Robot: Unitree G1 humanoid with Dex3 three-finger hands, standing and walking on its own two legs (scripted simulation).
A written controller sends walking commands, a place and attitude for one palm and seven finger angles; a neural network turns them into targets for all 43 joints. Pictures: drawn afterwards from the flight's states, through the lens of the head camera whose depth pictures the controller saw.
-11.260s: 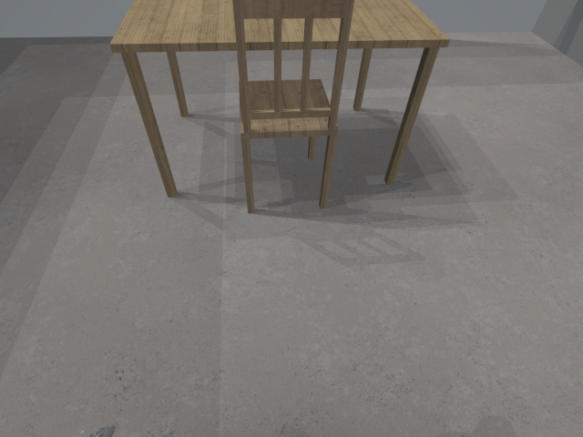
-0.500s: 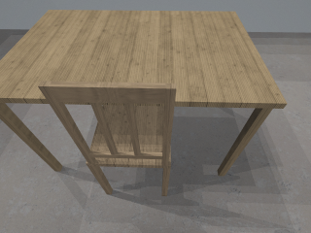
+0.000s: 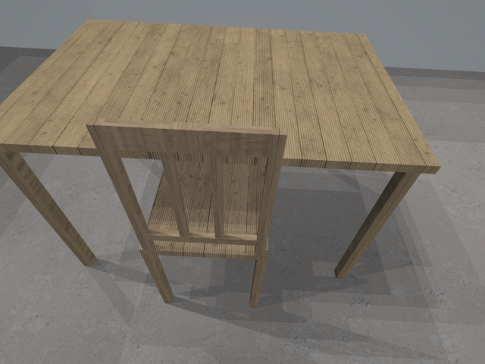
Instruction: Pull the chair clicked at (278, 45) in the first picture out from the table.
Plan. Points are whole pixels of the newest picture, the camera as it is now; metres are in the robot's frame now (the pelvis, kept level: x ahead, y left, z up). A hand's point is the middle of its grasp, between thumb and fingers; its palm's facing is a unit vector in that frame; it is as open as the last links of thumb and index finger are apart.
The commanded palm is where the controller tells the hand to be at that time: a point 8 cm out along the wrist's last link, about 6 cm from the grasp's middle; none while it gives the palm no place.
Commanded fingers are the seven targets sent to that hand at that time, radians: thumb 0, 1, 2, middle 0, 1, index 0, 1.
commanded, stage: come to a stop and stand still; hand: left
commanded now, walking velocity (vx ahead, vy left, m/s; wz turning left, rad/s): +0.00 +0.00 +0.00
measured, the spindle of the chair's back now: (176, 198) +0.48 +0.18 -0.08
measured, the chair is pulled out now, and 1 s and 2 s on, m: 0.00 0.00 0.00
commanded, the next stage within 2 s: look again from close up in 0.46 s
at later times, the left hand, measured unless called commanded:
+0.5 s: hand out of the picture -0.01 +0.18 -0.18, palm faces +0.01 -0.98 -0.17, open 7.4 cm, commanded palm none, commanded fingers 0.00 0.90 0.90 -0.20 -0.30 -0.20 -0.30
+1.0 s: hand out of the picture +0.00 +0.18 -0.18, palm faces +0.00 -0.98 -0.18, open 7.4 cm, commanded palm none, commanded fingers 0.00 0.90 0.90 -0.20 -0.30 -0.20 -0.30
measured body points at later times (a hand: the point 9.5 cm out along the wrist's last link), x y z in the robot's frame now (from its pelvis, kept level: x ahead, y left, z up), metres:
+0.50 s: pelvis +0.01 +0.02 +0.00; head +0.01 +0.03 +0.45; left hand -0.01 +0.23 -0.16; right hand +0.00 -0.19 -0.16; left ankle -0.01 +0.10 -0.74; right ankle +0.03 -0.12 -0.74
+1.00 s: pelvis +0.01 +0.02 +0.00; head +0.02 +0.03 +0.45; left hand +0.00 +0.24 -0.16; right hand -0.01 -0.18 -0.16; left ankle -0.01 +0.10 -0.74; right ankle +0.03 -0.12 -0.74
